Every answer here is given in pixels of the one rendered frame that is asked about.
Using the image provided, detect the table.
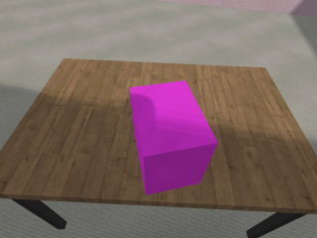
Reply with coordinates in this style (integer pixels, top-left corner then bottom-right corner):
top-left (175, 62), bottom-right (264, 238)
top-left (0, 59), bottom-right (317, 238)

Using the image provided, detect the carton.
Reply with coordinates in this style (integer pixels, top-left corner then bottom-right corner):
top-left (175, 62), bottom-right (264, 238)
top-left (129, 80), bottom-right (218, 195)

